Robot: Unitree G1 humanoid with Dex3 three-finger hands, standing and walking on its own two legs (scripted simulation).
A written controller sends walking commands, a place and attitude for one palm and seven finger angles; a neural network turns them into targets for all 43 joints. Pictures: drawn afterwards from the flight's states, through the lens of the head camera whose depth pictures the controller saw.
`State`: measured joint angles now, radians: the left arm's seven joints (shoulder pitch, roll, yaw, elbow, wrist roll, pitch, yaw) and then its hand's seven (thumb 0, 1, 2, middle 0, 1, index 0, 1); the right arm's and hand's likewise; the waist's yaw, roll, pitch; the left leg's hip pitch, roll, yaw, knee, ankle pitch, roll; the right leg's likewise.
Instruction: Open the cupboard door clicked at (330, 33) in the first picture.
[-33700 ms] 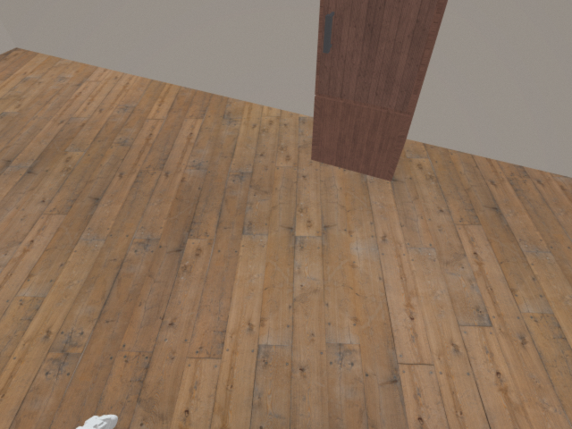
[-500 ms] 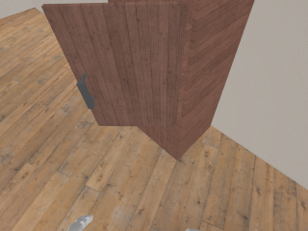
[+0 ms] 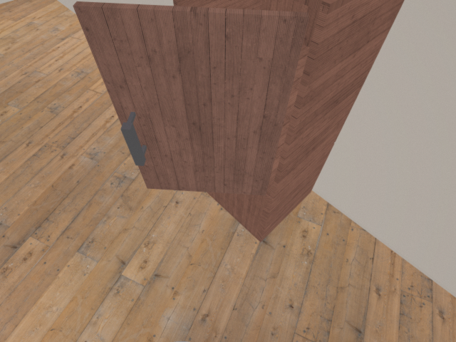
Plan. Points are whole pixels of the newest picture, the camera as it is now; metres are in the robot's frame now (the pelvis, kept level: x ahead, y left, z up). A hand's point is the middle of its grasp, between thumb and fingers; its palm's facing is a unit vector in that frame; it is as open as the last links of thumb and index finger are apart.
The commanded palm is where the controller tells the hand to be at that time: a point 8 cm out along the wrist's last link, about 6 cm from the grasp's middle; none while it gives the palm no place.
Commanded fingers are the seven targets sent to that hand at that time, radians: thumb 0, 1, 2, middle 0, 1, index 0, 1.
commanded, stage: come to a stop and stand still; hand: left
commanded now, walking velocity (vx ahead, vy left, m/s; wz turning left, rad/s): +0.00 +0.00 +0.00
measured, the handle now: (136, 139) +0.57 +0.28 -0.06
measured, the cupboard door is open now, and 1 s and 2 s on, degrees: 42 42 42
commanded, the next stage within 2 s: look again from close up in 0.44 s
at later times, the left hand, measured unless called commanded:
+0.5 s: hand out of the picture +0.04 +0.16 -0.17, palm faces -0.04 -0.97 -0.23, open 7.3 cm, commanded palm none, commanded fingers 0.00 0.90 0.90 -0.20 -0.30 -0.20 -0.30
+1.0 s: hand out of the picture +0.02 +0.17 -0.17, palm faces -0.04 -0.97 -0.22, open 7.4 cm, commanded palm none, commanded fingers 0.00 0.90 0.90 -0.20 -0.30 -0.20 -0.30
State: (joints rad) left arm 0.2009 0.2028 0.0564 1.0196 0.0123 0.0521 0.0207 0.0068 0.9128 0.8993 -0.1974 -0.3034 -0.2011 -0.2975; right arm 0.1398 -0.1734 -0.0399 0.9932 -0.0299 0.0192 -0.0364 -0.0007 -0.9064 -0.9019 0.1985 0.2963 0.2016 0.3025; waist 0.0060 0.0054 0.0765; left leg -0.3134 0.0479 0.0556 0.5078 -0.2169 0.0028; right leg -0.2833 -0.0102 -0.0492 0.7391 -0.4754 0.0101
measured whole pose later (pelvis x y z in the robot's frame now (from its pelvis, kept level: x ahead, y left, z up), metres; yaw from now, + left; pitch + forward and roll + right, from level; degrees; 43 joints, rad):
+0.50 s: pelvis -0.01 -0.03 +0.00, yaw -2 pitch +0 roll +0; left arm 0.27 0.18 -0.01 0.99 0.02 -0.01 0.03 0.01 0.91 0.90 -0.20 -0.30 -0.21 -0.30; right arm 0.27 -0.18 0.00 1.02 -0.02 0.01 -0.01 0.00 -0.92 -0.90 0.20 0.30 0.20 0.30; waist -0.02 0.00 0.01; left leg -0.26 0.02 0.06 0.51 -0.25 0.00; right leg -0.16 0.02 -0.03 0.50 -0.34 -0.04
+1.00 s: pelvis +0.01 -0.02 +0.00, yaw -2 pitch +0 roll +0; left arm 0.28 0.21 -0.01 1.10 0.02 -0.01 0.03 0.01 0.91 0.90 -0.20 -0.30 -0.20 -0.30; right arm 0.20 -0.19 0.01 1.11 -0.01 -0.01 -0.02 0.00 -0.90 -0.90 0.20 0.30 0.20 0.30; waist 0.01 -0.02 0.02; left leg -0.21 0.01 0.07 0.46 -0.25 0.01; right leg -0.11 0.01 -0.02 0.44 -0.33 -0.02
